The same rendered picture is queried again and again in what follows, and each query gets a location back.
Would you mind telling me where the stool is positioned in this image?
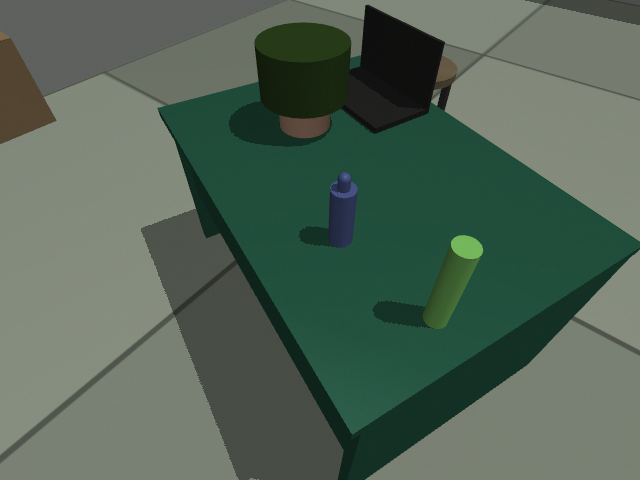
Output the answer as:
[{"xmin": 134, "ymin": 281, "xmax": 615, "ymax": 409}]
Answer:
[{"xmin": 434, "ymin": 56, "xmax": 458, "ymax": 111}]

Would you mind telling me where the potted plant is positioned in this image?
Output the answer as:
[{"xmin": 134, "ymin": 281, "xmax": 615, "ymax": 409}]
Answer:
[{"xmin": 254, "ymin": 22, "xmax": 351, "ymax": 138}]

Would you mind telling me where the desk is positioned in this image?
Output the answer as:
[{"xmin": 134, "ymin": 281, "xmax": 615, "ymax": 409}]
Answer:
[{"xmin": 158, "ymin": 55, "xmax": 640, "ymax": 480}]

